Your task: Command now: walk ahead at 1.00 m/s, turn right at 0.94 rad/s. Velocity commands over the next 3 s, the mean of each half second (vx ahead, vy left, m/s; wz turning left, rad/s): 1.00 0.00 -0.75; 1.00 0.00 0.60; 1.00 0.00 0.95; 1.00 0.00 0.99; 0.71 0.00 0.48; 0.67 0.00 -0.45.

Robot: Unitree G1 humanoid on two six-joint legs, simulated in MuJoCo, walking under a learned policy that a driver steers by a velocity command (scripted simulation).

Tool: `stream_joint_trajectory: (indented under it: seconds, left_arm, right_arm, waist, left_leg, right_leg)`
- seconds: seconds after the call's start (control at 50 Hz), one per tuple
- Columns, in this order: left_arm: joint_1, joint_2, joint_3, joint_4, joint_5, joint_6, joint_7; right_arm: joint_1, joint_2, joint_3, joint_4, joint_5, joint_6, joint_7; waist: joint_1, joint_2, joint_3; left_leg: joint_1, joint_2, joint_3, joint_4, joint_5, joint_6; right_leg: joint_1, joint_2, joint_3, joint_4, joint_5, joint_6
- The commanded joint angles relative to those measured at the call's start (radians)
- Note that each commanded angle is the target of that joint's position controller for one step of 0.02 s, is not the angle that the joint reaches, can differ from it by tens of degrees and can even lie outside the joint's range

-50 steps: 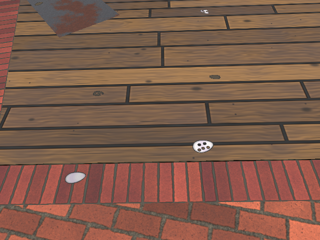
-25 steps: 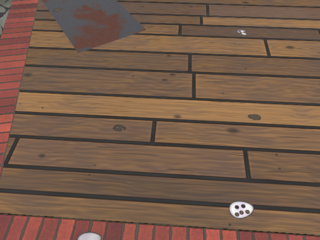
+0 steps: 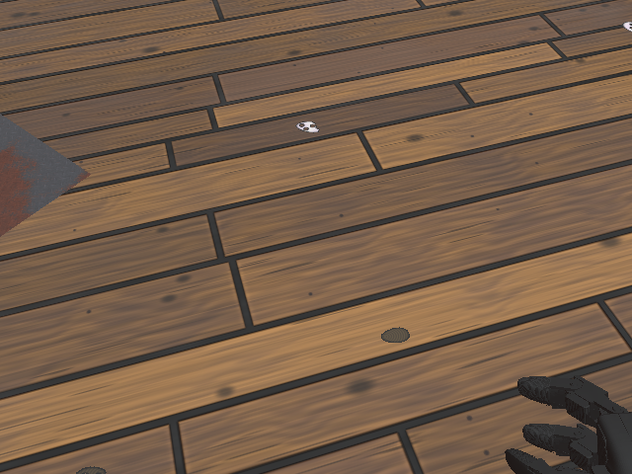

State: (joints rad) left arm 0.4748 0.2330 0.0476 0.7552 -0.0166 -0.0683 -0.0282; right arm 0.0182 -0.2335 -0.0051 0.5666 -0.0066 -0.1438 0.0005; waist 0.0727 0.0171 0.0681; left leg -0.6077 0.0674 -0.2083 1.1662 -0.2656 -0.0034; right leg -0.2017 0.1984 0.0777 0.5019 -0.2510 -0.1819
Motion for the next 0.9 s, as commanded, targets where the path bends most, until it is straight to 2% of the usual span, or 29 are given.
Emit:
stream_joint_trajectory:
  seconds: [0.02,0.06,0.14,0.18,0.2,0.22,0.24,0.26,0.28,0.3,0.32,0.36,0.4,0.44,0.48,0.54,0.58,0.62,0.64,0.66,0.68,0.7,0.72,0.74,0.78,0.8,0.82,0.86,0.9]
  left_arm:
    - [-0.139,0.146,0.039,-0.115,-0.017,-0.024,0.042]
    - [-0.115,0.169,0.050,-0.095,-0.021,-0.008,0.049]
    - [-0.083,0.162,0.060,-0.065,-0.036,0.000,0.056]
    - [-0.113,0.165,0.068,-0.070,-0.026,0.008,0.056]
    - [-0.153,0.161,0.063,-0.086,-0.006,0.011,0.045]
    - [-0.170,0.078,0.030,-0.121,0.028,0.012,0.032]
    - [0.052,-0.041,-0.007,-0.167,-0.040,0.003,0.025]
    - [0.016,0.061,-0.008,-0.143,-0.081,0.012,0.040]
    - [-0.124,0.147,0.008,-0.152,-0.050,0.018,0.043]
    - [-0.205,0.166,0.016,-0.164,-0.018,0.021,0.040]
    - [-0.269,0.155,0.018,-0.189,0.003,0.018,0.034]
    - [-0.289,0.087,0.005,-0.204,-0.012,0.017,0.024]
    - [-0.281,0.049,-0.012,-0.212,-0.029,0.016,0.017]
    - [-0.330,0.053,-0.023,-0.232,-0.009,0.002,0.008]
    - [-0.420,0.072,-0.030,-0.256,0.015,-0.020,-0.004]
    - [-0.569,0.070,-0.039,-0.293,0.013,-0.053,-0.027]
    - [-0.612,0.080,-0.030,-0.303,0.002,-0.068,-0.033]
    - [-0.557,0.144,0.003,-0.294,-0.005,-0.072,-0.024]
    - [-0.457,0.184,0.027,-0.274,-0.008,-0.071,-0.015]
    - [-0.288,0.213,0.047,-0.244,-0.010,-0.063,0.000]
    - [-0.046,0.272,0.068,-0.202,0.000,-0.047,0.023]
    - [0.008,0.345,0.074,-0.170,0.032,-0.044,0.011]
    - [0.016,0.254,0.059,-0.155,0.024,-0.044,0.007]
    - [-0.036,0.193,0.044,-0.129,0.010,-0.043,0.013]
    - [-0.136,0.118,0.028,-0.098,0.031,-0.042,0.013]
    - [-0.184,0.085,0.022,-0.087,0.046,-0.046,0.015]
    - [-0.228,0.058,0.020,-0.076,0.038,-0.048,0.013]
    - [-0.291,0.065,0.026,-0.063,0.019,-0.054,0.015]
    - [-0.322,0.110,0.037,-0.058,0.022,-0.062,0.025]
  right_arm:
    - [-0.053,-0.088,-0.032,-0.072,-0.021,0.016,-0.015]
    - [-0.134,-0.046,-0.024,-0.105,-0.007,0.015,-0.008]
    - [-0.136,-0.136,-0.070,-0.114,0.050,-0.001,0.000]
    - [-0.016,-0.195,-0.104,-0.085,0.061,-0.013,-0.001]
    - [0.175,-0.228,-0.127,-0.047,0.067,-0.014,-0.007]
    - [0.423,-0.260,-0.130,-0.008,0.057,-0.001,-0.018]
    - [0.448,-0.350,-0.134,0.014,-0.009,-0.003,0.003]
    - [0.372,-0.261,-0.124,-0.004,-0.006,0.003,0.013]
    - [0.315,-0.175,-0.109,-0.016,0.009,0.013,0.005]
    - [0.298,-0.163,-0.102,0.007,0.002,0.024,0.001]
    - [0.293,-0.162,-0.099,0.032,-0.006,0.028,0.001]
    - [0.317,-0.100,-0.074,0.098,-0.011,0.017,0.014]
    - [0.346,-0.071,-0.061,0.144,0.012,0.013,0.026]
    - [0.349,-0.117,-0.065,0.159,0.022,0.016,0.022]
    - [0.349,-0.156,-0.071,0.157,0.025,0.019,0.015]
    - [0.426,-0.196,-0.074,0.186,0.044,0.019,0.003]
    - [0.476,-0.206,-0.069,0.214,0.051,0.033,-0.001]
    - [0.502,-0.208,-0.061,0.242,0.043,0.045,-0.003]
    - [0.507,-0.227,-0.061,0.252,0.031,0.054,-0.002]
    - [0.476,-0.245,-0.062,0.246,0.021,0.058,-0.002]
    - [0.444,-0.194,-0.045,0.205,-0.007,0.054,-0.005]
    - [0.601,-0.011,-0.001,0.172,0.031,0.035,-0.005]
    - [0.521,-0.093,-0.018,0.165,0.083,0.029,-0.013]
    - [0.397,-0.128,-0.033,0.138,0.096,0.033,-0.020]
    - [0.296,-0.112,-0.039,0.125,0.052,0.052,-0.018]
    - [0.327,-0.084,-0.040,0.119,0.056,0.072,-0.006]
    - [0.329,-0.057,-0.038,0.117,0.063,0.096,0.002]
    - [0.298,-0.037,-0.035,0.096,0.058,0.131,0.008]
    - [0.263,-0.049,-0.033,0.068,0.041,0.134,0.018]
  waist:
    - [-0.057,0.014,0.056]
    - [-0.001,-0.049,0.030]
    - [0.012,-0.133,-0.028]
    - [-0.070,-0.161,-0.094]
    - [-0.183,-0.158,-0.207]
    - [-0.275,-0.084,-0.399]
    - [-0.114,0.463,-0.528]
    - [-0.140,0.426,-0.412]
    - [-0.181,0.242,-0.252]
    - [-0.178,0.057,-0.169]
    - [-0.166,0.000,-0.098]
    - [-0.129,0.035,-0.043]
    - [-0.090,0.061,-0.007]
    - [-0.059,0.025,0.044]
    - [-0.074,-0.005,0.079]
    - [-0.134,-0.009,0.090]
    - [-0.147,0.036,0.081]
    - [-0.096,0.092,0.010]
    - [-0.028,0.124,-0.079]
    - [0.083,0.152,-0.178]
    - [0.185,0.087,-0.345]
    - [0.063,-0.272,-0.577]
    - [0.093,-0.298,-0.505]
    - [0.093,-0.243,-0.288]
    - [0.022,-0.081,-0.108]
    - [-0.039,-0.136,-0.083]
    - [-0.067,-0.145,-0.052]
    - [-0.107,-0.116,0.023]
    - [-0.131,-0.088,0.059]
  left_leg:
    - [0.082,-0.032,0.126,-0.308,0.190,-0.070]
    - [0.191,-0.082,0.167,-0.518,0.317,-0.088]
    - [0.261,-0.095,0.088,-0.683,0.340,-0.094]
    - [0.359,-0.093,0.098,-0.688,0.252,-0.060]
    - [0.553,-0.064,0.107,-0.658,0.210,-0.031]
    - [0.917,0.084,-0.040,-0.549,-0.009,0.006]
    - [1.176,0.345,-0.704,-0.823,-0.418,0.191]
    - [1.089,0.365,-0.838,-0.909,-0.754,0.204]
    - [0.941,0.307,-0.632,-0.914,-0.622,0.168]
    - [0.805,0.260,-0.443,-0.900,-0.389,0.141]
    - [0.693,0.218,-0.309,-0.899,-0.216,0.131]
    - [0.567,0.139,-0.163,-0.933,-0.082,0.125]
    - [0.521,0.141,-0.147,-0.962,-0.068,0.180]
    - [0.509,0.163,-0.149,-1.005,-0.030,0.228]
    - [0.465,0.147,-0.097,-1.043,0.074,0.235]
    - [0.386,0.125,-0.012,-1.102,0.159,0.210]
    - [0.423,0.139,-0.003,-1.088,0.231,0.195]
    - [0.535,0.147,0.019,-0.954,0.554,0.160]
    - [0.551,0.125,0.044,-0.796,0.749,0.140]
    - [0.427,0.094,0.070,-0.568,0.795,0.107]
    - [0.181,0.041,0.071,-0.231,0.531,0.074]
    - [-0.078,-0.069,0.064,0.116,-0.205,0.050]
    - [-0.193,-0.038,0.032,0.248,-0.181,0.057]
    - [-0.296,-0.002,0.077,0.292,-0.116,0.053]
    - [-0.221,0.071,0.103,0.223,-0.023,0.055]
    - [-0.163,0.100,0.086,0.202,-0.006,0.051]
    - [-0.136,0.122,0.085,0.182,-0.027,0.047]
    - [-0.153,0.145,0.092,0.146,-0.032,0.034]
    - [-0.166,0.154,0.095,0.061,0.102,0.020]
  right_leg:
    - [-0.231,-0.162,0.293,-0.286,0.055,-0.122]
    - [-0.262,-0.132,0.261,-0.260,0.035,-0.069]
    - [-0.069,-0.184,0.378,-0.148,-0.034,-0.022]
    - [0.037,-0.208,0.399,0.000,0.188,0.011]
    - [0.023,-0.180,0.347,0.215,0.331,0.052]
    - [-0.171,-0.156,0.278,0.561,0.177,0.079]
    - [-0.518,-0.046,0.196,0.906,-0.373,0.119]
    - [-0.675,-0.174,0.133,1.013,-0.229,0.121]
    - [-0.695,-0.203,0.081,1.018,-0.135,0.125]
    - [-0.647,-0.237,0.055,0.977,-0.086,0.125]
    - [-0.614,-0.270,0.054,0.918,-0.060,0.122]
    - [-0.540,-0.297,0.063,0.841,-0.045,0.101]
    - [-0.568,-0.293,0.078,0.777,-0.083,0.097]
    - [-0.651,-0.311,0.056,0.657,-0.019,0.113]
    - [-0.632,-0.325,0.014,0.474,0.131,0.143]
    - [-0.403,-0.270,-0.044,0.220,0.304,0.172]
    - [-0.287,-0.227,-0.057,0.112,0.327,0.172]
    - [-0.174,-0.189,-0.057,0.053,0.260,0.149]
    - [-0.028,-0.154,-0.086,0.041,0.199,0.125]
    - [0.224,-0.181,-0.076,0.073,0.177,0.109]
    - [0.568,-0.371,0.105,0.131,0.021,0.077]
    - [0.804,-0.633,0.640,-0.031,-0.401,-0.055]
    - [0.722,-0.615,0.795,-0.208,-0.554,-0.048]
    - [0.595,-0.590,0.622,-0.217,-0.452,-0.019]
    - [0.292,-0.519,0.337,-0.238,-0.120,0.006]
    - [0.194,-0.508,0.252,-0.261,-0.055,0.004]
    - [0.126,-0.500,0.172,-0.290,-0.009,0.011]
    - [0.029,-0.507,0.038,-0.349,0.088,0.029]
    - [-0.008,-0.491,-0.087,-0.381,0.171,0.038]
